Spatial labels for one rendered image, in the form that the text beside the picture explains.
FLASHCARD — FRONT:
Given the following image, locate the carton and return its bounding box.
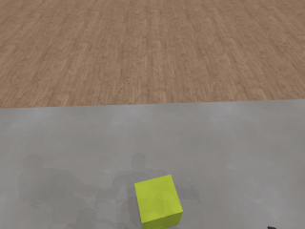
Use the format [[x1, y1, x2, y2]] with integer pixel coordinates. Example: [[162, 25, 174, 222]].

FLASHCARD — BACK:
[[134, 175, 183, 229]]

